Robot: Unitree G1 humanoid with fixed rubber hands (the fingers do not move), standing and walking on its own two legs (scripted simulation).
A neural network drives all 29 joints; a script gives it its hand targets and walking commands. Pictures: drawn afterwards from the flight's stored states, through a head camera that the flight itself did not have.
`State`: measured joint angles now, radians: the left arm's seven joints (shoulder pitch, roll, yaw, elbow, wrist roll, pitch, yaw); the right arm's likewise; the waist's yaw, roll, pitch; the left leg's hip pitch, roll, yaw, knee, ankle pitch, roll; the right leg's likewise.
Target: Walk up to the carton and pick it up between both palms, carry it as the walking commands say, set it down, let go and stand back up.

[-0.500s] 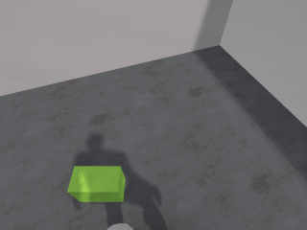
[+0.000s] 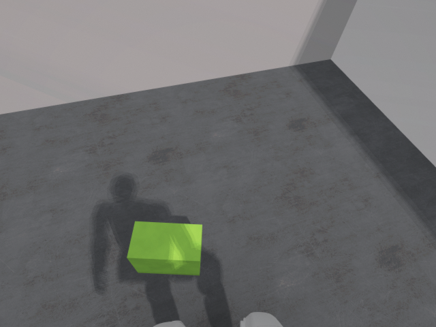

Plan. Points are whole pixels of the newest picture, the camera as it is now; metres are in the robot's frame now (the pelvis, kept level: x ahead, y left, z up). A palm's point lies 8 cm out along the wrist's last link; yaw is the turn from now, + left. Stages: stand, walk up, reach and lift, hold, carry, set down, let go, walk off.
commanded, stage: walk up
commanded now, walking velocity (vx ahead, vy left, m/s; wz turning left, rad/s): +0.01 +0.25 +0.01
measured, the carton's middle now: (168, 249) +0.45 +0.16 -0.64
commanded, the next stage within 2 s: none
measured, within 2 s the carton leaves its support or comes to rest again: neither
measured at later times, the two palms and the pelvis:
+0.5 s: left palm out of the picture -0.01 +0.36 -0.14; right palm out of the picture +0.04 -0.14 -0.13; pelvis +0.00 +0.10 +0.00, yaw +0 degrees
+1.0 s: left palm out of the picture +0.07 +0.41 -0.14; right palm out of the picture +0.05 -0.07 -0.14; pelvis +0.04 +0.18 +0.00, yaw +0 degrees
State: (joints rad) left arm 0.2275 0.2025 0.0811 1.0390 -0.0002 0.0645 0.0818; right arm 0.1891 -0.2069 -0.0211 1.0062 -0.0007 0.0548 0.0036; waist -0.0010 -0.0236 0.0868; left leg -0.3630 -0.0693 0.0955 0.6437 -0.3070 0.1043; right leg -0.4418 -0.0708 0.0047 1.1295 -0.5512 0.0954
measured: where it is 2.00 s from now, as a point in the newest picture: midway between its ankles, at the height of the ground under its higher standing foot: outside the picture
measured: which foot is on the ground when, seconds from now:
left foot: down 0.00-0.16, up 0.18-0.48, down 0.50-1.00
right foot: up 0.00-0.14, down 0.16-0.48, up 0.50-1.00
